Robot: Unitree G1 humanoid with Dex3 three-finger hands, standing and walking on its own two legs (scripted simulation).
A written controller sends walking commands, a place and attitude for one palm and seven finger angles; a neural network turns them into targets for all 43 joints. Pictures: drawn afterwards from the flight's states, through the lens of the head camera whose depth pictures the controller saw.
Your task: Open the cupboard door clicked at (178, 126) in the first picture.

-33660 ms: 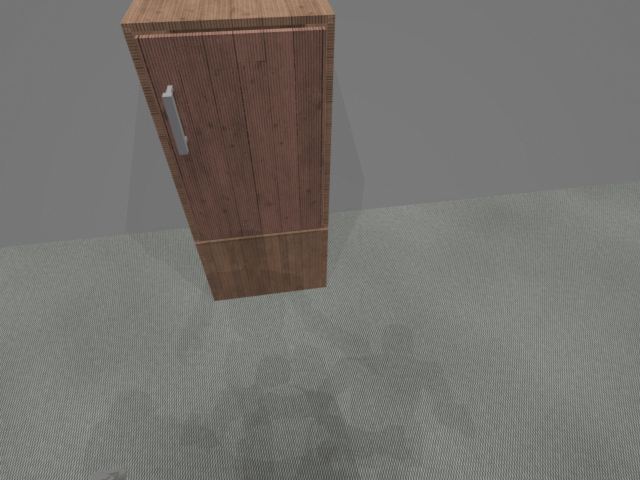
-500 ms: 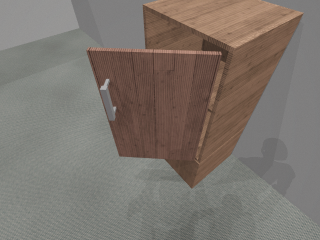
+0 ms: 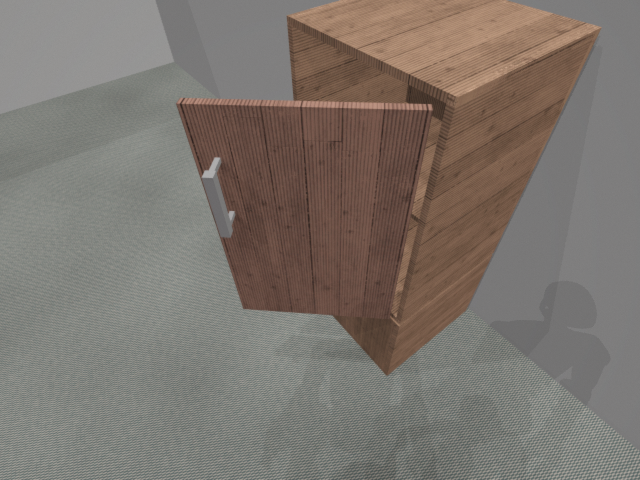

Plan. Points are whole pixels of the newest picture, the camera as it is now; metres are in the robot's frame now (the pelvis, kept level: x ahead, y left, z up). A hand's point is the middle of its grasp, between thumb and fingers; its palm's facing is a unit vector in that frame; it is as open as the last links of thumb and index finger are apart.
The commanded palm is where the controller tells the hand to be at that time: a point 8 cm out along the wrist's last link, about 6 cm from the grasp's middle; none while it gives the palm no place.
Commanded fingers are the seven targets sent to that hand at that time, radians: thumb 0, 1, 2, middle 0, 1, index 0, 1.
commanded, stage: look again from close up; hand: left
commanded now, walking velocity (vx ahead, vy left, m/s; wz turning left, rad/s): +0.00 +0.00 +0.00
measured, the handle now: (221, 198) +0.56 +0.21 +0.01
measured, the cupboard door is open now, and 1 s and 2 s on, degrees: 47 47 47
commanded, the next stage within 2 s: raise the hand with hooked fingers in 0.58 s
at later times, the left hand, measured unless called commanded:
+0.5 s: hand out of the picture +0.00 +0.16 -0.17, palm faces +0.03 -0.98 -0.20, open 7.4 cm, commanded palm none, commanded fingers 0.00 0.90 0.90 -0.20 -0.30 -0.20 -0.30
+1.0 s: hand (198, 419) +0.20 +0.16 -0.01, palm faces -0.03 -1.00 +0.00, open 8.0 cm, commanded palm +0.13 +0.24 -0.05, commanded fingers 0.00 0.50 0.73 -0.23 -0.56 -0.23 -0.56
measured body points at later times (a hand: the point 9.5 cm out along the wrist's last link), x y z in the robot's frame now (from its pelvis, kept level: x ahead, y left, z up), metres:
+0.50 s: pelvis +0.01 +0.00 +0.00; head +0.01 -0.01 +0.45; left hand +0.00 +0.22 -0.16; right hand +0.00 -0.21 -0.17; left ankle -0.02 +0.12 -0.74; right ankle +0.02 -0.09 -0.74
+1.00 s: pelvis -0.02 +0.01 -0.05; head +0.01 +0.01 +0.40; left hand +0.19 +0.22 -0.01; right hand +0.19 -0.27 -0.09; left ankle -0.02 +0.12 -0.74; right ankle +0.02 -0.09 -0.74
